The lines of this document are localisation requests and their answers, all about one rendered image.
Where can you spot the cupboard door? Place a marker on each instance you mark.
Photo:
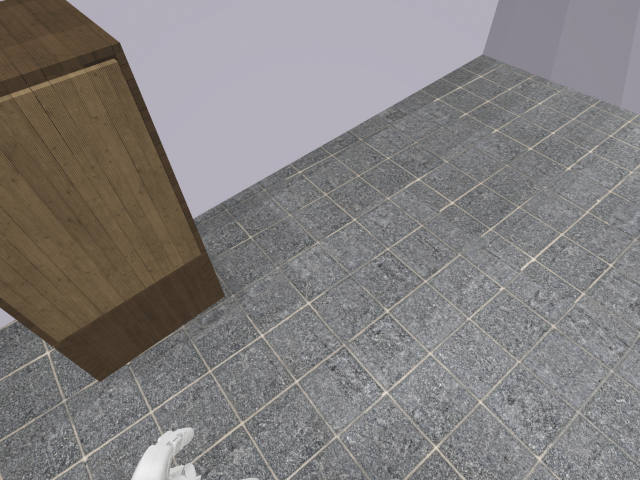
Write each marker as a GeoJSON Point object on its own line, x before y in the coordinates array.
{"type": "Point", "coordinates": [88, 216]}

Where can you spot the left robot hand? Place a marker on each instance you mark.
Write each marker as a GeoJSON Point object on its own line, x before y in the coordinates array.
{"type": "Point", "coordinates": [155, 464]}

